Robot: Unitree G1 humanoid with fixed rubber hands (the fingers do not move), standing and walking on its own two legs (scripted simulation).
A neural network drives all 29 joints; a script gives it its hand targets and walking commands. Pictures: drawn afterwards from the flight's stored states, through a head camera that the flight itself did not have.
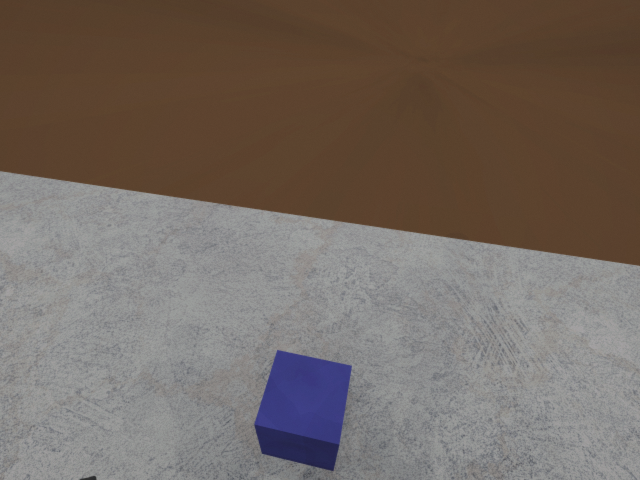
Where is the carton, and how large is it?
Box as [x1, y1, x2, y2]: [254, 350, 351, 470]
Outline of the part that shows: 277,350 254,424 261,451 265,454 333,470 339,443 351,366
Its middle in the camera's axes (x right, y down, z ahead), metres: -0.04 +0.49 +1.09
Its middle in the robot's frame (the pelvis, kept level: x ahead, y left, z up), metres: +0.45 +0.03 -0.66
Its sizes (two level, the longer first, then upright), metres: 0.210 0.200 0.250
